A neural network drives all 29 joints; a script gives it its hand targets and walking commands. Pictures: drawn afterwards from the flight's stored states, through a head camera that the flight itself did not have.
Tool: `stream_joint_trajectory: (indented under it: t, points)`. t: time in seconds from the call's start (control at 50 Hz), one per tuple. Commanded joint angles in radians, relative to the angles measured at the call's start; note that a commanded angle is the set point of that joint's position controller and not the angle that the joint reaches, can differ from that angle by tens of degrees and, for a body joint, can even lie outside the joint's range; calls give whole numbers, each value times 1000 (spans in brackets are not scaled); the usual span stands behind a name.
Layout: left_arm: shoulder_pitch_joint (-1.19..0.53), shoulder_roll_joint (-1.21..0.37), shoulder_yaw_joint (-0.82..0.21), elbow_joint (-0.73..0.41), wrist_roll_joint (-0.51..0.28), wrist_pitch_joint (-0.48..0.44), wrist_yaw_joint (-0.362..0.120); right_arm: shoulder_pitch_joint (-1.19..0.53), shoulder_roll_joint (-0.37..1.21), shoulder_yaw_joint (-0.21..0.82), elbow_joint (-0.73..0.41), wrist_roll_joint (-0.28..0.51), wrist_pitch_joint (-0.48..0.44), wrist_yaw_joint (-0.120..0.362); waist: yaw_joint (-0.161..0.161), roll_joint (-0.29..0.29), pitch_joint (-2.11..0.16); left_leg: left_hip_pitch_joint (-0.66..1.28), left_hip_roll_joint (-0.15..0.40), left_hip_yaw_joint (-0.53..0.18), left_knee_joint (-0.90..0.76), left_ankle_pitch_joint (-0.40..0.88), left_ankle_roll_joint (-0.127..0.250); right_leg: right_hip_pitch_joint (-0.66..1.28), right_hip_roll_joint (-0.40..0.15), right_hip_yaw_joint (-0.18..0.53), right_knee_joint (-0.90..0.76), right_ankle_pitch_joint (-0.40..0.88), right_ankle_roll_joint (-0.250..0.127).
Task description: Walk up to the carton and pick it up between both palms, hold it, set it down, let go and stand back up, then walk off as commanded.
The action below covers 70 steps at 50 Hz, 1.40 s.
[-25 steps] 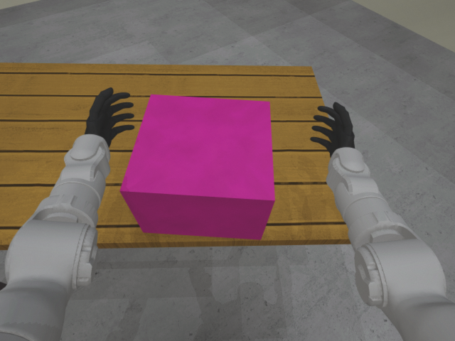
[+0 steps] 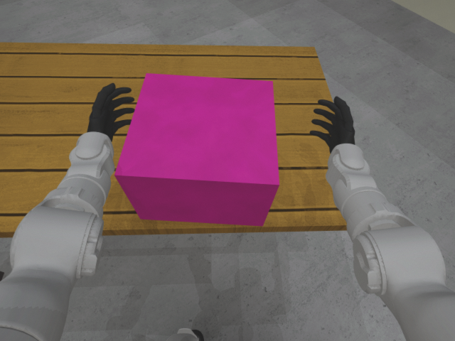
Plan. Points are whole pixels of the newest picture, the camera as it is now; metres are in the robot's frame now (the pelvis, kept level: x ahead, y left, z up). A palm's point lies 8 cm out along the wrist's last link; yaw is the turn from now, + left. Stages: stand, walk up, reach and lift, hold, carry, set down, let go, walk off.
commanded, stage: reach and lift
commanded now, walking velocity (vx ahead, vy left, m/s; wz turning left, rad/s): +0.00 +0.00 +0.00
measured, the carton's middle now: (205, 151) +0.47 +0.06 -0.01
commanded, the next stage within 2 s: none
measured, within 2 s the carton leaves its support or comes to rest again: neither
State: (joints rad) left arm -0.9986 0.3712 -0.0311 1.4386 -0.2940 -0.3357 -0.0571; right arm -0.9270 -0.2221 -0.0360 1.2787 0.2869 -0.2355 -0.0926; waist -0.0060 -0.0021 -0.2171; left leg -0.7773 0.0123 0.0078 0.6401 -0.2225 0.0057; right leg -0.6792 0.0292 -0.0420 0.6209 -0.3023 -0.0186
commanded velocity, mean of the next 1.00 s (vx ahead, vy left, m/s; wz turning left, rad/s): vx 0.00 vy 0.00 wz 0.00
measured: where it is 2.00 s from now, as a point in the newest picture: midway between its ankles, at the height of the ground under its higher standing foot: outside the picture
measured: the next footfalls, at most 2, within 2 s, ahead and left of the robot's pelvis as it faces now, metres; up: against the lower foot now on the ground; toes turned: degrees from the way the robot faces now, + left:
none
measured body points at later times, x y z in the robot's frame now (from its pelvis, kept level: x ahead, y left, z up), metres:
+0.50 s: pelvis +0.00 +0.00 +0.00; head +0.08 +0.02 +0.44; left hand +0.47 +0.23 +0.08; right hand +0.46 -0.14 +0.07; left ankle +0.03 +0.11 -0.72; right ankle -0.02 -0.11 -0.72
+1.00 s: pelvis +0.00 +0.01 +0.00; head +0.08 +0.02 +0.44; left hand +0.47 +0.22 +0.08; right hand +0.46 -0.14 +0.07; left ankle +0.03 +0.11 -0.72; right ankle -0.02 -0.11 -0.72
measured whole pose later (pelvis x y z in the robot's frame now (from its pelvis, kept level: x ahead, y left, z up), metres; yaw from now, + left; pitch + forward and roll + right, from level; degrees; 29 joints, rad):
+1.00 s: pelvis +0.00 +0.01 +0.00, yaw +0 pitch +21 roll -2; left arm -1.03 0.32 -0.03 1.45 -0.20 -0.38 -0.01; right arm -0.98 -0.14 -0.05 1.33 0.17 -0.28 -0.10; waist -0.01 0.00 -0.22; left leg -0.80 0.01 0.01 0.66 -0.23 0.01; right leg -0.69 0.03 -0.04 0.62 -0.30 -0.01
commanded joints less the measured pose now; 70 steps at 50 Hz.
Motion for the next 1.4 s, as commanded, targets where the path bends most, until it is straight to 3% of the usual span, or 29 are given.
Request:
stream_joint_trajectory:
  t: [0.0, 0.02, 0.06, 0.14, 0.16, 0.18, 0.22, 0.26, 0.3, 0.32, 0.38, 0.44, 0.52, 0.54, 0.58, 0.7, 0.78, 0.82, 0.86, 0.9, 0.92, 1.0, 1.02, 1.04, 1.12, 1.14, 1.22, 1.32, 1.38]
  points:
    - [-475, 40, -123, -31, -36, -47, 14, -431, -116, 44, -31, 21, -45, 23, -80, 61, -613, 433, 21, -17, 52, 310, -43, -58, -30, -15, -55, 254, 38]
    - [-467, 33, -115, -38, -27, -49, 11, -434, -98, 33, -42, 10, -48, 18, -82, 45, -627, 421, 21, -15, 54, 314, -44, -46, -25, -16, -56, 254, 32]
    - [-470, 5, -109, -47, -5, -53, 13, -419, -75, 20, 16, 9, -38, 26, -77, 91, -574, 415, 21, -20, 48, 308, -44, -76, -33, -12, -61, 217, 31]
    - [-477, -29, -97, -58, 8, -61, 12, -436, -23, 24, -8, -14, -37, 32, -79, 65, -602, 442, 22, -19, 53, 340, -42, -67, -28, -17, -58, 255, 33]
    - [-482, -37, -97, -43, 10, -61, 9, -442, -19, 13, -4, -29, -37, 30, -99, 57, -573, 425, 21, -21, 48, 317, -41, -55, -32, -20, -63, 241, 34]
    - [-471, -56, -85, -36, 24, -61, 9, -438, -6, 15, 28, -30, -30, 34, -82, 74, -546, 431, 24, -21, 38, 328, -41, -81, -30, -21, -64, 227, 30]
    - [-469, -68, -82, -37, 43, -65, 13, -440, -7, -24, 25, -58, -39, 34, -103, 90, -556, 459, 25, -34, 44, 320, -53, -111, -28, -27, -70, 182, 21]
    - [-469, -93, -60, -55, 55, -72, 7, -440, 56, 1, -29, -71, -46, 36, -81, 64, -590, 434, 22, -16, 47, 333, -44, -72, -35, -20, -75, 225, 25]
    - [-483, -98, -54, -69, 64, -86, 3, -443, 43, -51, -9, -103, -58, 32, -110, 80, -578, 453, 21, -26, 43, 362, -53, -56, -38, -23, -71, 248, 28]
    - [-486, -109, -34, -57, 94, -86, 4, -445, 64, -55, 7, -114, -64, 34, -93, 91, -584, 441, 19, -22, 41, 374, -55, -63, -39, -20, -75, 256, 25]
    - [-473, -93, 19, -55, 132, -85, 5, -424, 55, -120, 22, -164, -72, 14, -110, 77, -557, 420, 14, -17, 29, 334, -55, -33, -38, -16, -72, 243, 28]
    - [-483, -83, 48, -59, 145, -85, 33, -439, 40, -149, 25, -164, -91, -2, -87, 107, -582, 437, 12, -15, 38, 384, -70, -70, -25, -23, -66, 241, 26]
    - [-458, -93, 50, -45, 143, -75, 43, -442, 46, -126, 38, -149, -103, -28, -95, 84, -585, 410, 9, -9, 45, 383, -70, -24, -24, -16, -61, 305, 31]
    - [-450, -79, 57, -24, 135, -72, 42, -446, 57, -108, 21, -146, -101, -32, -80, 48, -591, 376, 4, -8, 52, 370, -60, 11, -26, -3, -52, 327, 37]
    - [-478, -90, 38, -57, 135, -71, 44, -457, 48, -125, 43, -139, -98, -32, -86, 87, -576, 407, 9, -10, 51, 381, -67, -21, -25, -8, -59, 307, 31]
    - [-461, -122, 34, -30, 125, -65, 44, -449, 79, -117, 39, -146, -100, -30, -85, 53, -557, 398, 16, -14, 61, 349, -62, -44, -22, -11, -68, 255, 25]
    - [-465, -120, 54, -63, 150, -61, 50, -453, 64, -127, 36, -141, -105, -31, -64, 92, -591, 443, 18, -11, 63, 412, -72, -66, -15, -14, -68, 261, 17]
    - [-473, -126, 29, -48, 129, -63, 45, -451, 79, -129, 38, -152, -97, -33, -92, 72, -558, 398, 15, -14, 50, 345, -66, -51, -23, -14, -75, 233, 22]
    - [-474, -143, 36, -50, 135, -63, 41, -474, 97, -133, 2, -156, -96, -23, -77, 50, -570, 404, 18, -9, 46, 334, -59, -54, -24, -19, -74, 217, 21]
    - [-483, -154, 27, -72, 142, -68, 45, -438, 93, -158, 48, -182, -97, -27, -107, 88, -565, 429, 17, -17, 44, 361, -72, -66, -19, -22, -78, 231, 14]
    - [-463, -161, 28, -48, 144, -66, 38, -455, 106, -144, 30, -176, -97, -18, -83, 72, -541, 438, 21, -12, 40, 352, -66, -85, -23, -23, -86, 204, 19]
    - [-453, -202, 61, -36, 181, -76, 25, -430, 160, -164, 50, -216, -104, -5, -83, 69, -532, 448, 21, -15, 38, 381, -65, -55, -28, -19, -87, 242, 16]
    - [-467, -212, 66, -64, 200, -79, 23, -439, 161, -165, 33, -211, -109, 0, -63, 94, -558, 451, 19, -13, 28, 400, -74, -49, -28, -26, -87, 244, 12]
    - [-462, -198, 81, -15, 195, -77, 13, -447, 163, -180, 35, -230, -106, 3, -69, 53, -496, 424, 17, -4, 29, 355, -58, -38, -34, -18, -93, 224, 23]
    - [-467, -302, 126, -45, 264, -90, -23, -448, 276, -235, 10, -305, -123, 29, -64, 54, -513, 438, 13, 4, 10, 360, -59, 5, -40, -28, -89, 242, 19]
    - [-471, -335, 139, -28, 284, -92, -37, -449, 314, -253, 7, -350, -126, 38, -82, 28, -497, 445, 11, 7, 5, 342, -55, 35, -42, -30, -101, 241, 19]
    - [-452, -624, 232, -24, 465, -97, -123, -433, 650, -323, -65, -551, -152, 126, -79, 39, -474, 488, 2, 29, -40, 374, -50, 176, -48, -29, -125, 361, 23]
    - [-426, -668, 257, 1, 514, -86, -129, -361, 703, -366, -61, -637, -141, 155, -106, 58, -437, 522, 4, 30, -68, 352, -53, 303, -43, -14, -140, 456, 32]
    - [-424, -672, 256, -3, 510, -88, -115, -390, 704, -352, -81, -628, -147, 161, -75, 67, -447, 567, 10, 28, -77, 364, -60, 295, -38, -13, -160, 401, 23]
